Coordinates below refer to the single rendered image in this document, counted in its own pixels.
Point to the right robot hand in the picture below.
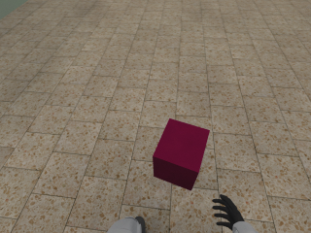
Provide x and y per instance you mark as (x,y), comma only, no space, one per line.
(232,213)

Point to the carton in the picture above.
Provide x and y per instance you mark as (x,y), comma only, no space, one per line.
(179,153)

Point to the robot left foot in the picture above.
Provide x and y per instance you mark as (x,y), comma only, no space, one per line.
(142,222)

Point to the robot left thigh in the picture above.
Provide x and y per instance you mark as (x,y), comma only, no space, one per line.
(125,225)

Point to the robot right forearm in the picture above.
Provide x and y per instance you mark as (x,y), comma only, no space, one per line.
(243,227)

